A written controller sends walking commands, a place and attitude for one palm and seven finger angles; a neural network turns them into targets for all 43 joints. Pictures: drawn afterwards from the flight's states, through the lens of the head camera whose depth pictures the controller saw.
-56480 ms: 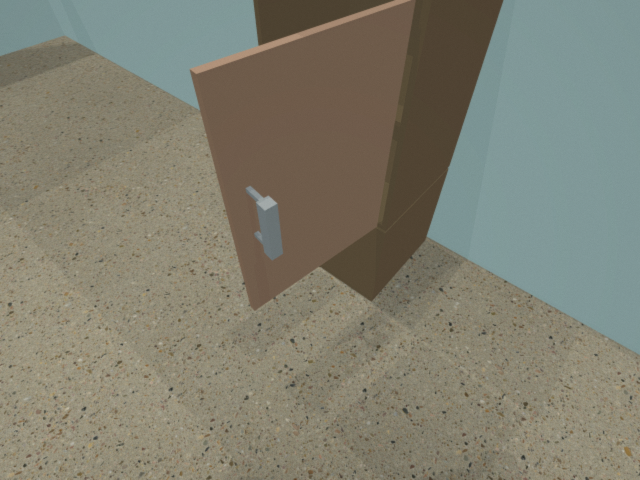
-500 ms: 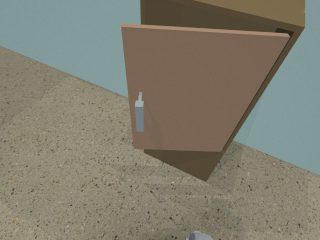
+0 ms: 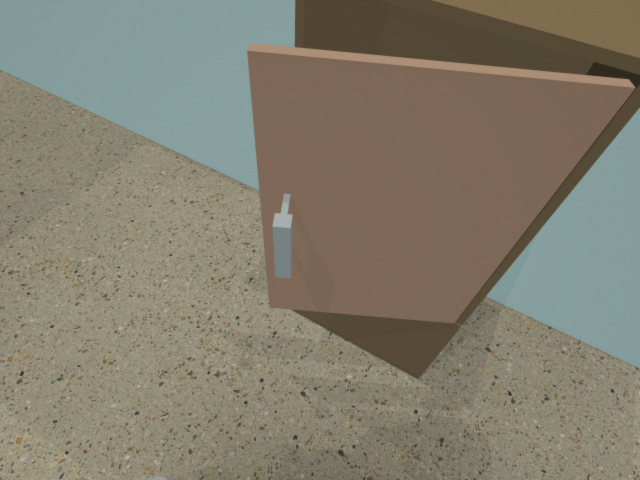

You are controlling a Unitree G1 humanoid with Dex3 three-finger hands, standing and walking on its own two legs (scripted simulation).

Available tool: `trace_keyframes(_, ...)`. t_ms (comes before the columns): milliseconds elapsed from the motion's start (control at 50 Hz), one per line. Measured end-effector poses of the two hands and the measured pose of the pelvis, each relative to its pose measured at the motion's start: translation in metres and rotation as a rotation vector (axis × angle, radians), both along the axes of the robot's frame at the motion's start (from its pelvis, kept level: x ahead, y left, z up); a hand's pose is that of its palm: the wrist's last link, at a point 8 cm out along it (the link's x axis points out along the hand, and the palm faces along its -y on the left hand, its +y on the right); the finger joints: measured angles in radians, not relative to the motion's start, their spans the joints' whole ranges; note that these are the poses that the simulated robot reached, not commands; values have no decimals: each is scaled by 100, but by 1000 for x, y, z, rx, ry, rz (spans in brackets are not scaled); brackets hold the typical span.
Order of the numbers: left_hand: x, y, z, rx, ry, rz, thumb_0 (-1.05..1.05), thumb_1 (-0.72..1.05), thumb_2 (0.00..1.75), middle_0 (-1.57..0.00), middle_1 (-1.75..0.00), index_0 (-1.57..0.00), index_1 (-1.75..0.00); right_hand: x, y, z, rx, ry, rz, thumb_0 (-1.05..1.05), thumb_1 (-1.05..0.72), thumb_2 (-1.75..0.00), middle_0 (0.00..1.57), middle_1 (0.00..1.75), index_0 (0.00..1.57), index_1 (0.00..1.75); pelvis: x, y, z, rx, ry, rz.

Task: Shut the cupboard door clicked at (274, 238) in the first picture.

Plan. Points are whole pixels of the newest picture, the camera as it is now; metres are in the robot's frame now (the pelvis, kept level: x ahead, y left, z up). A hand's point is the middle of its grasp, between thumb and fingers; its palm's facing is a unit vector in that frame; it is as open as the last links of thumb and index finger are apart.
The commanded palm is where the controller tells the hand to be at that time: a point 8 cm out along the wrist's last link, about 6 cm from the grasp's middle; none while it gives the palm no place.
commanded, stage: come to a stop and stand still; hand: left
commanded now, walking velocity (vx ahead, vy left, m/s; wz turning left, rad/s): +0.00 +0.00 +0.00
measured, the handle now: (285, 236) +0.47 +0.09 -0.02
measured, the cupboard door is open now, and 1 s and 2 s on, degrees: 26 26 26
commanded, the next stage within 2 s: look again from close up in 0.58 s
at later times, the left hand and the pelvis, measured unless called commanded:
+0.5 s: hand out of the picture -0.03 +0.19 -0.16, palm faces -0.04 -0.98 -0.18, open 7.4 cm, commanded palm none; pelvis -0.02 +0.02 +0.02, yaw -3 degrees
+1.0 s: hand out of the picture -0.02 +0.20 -0.16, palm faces -0.05 -0.97 -0.24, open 7.4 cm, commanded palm none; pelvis -0.03 +0.02 +0.01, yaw -3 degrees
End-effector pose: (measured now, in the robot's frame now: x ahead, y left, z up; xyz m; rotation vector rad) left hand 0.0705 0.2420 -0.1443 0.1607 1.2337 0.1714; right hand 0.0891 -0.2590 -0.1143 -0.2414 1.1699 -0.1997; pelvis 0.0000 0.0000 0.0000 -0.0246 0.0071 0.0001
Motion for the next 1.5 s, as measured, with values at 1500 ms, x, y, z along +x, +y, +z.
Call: trace_keyframes(1500, -63, -2, 4, -18, 145, -70, 0, 91, 90, -20, -30, -19, -30, -62, 30, -9, 53, 94, -45, 1, -91, -90, 20, 29, 20, 30, -10, 8, 9, 37, 6, -44)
